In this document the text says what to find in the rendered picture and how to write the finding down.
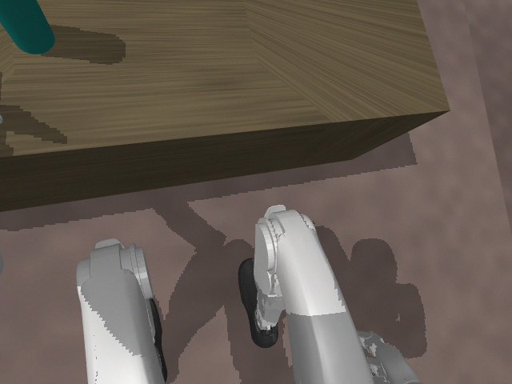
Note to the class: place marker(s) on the right robot hand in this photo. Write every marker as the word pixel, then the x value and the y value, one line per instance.
pixel 389 365

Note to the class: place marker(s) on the right robot foot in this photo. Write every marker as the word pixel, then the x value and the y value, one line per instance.
pixel 248 291

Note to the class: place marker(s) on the left robot foot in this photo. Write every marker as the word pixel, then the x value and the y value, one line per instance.
pixel 158 339

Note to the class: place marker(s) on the can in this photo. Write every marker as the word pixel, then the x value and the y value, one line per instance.
pixel 26 24

